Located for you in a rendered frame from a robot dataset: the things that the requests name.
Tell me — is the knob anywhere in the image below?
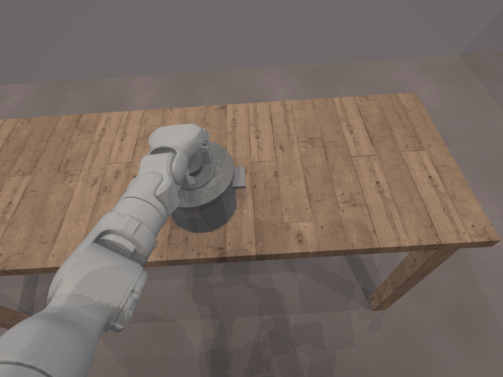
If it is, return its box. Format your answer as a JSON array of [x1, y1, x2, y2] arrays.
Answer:
[[188, 154, 203, 177]]

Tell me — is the lid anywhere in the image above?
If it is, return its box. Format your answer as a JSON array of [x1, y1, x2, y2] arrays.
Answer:
[[176, 141, 235, 210]]

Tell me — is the left robot hand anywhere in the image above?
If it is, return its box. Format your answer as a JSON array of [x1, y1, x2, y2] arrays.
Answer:
[[149, 123, 211, 189]]

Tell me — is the pot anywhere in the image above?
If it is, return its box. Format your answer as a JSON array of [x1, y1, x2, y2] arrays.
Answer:
[[171, 166, 246, 233]]

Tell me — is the table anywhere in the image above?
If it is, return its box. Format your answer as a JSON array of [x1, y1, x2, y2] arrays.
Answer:
[[0, 92, 501, 330]]

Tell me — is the left robot upper arm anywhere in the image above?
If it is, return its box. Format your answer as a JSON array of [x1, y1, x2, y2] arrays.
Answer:
[[0, 242, 148, 377]]

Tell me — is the robot left forearm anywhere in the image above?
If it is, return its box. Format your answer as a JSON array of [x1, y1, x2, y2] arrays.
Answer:
[[47, 143, 188, 305]]

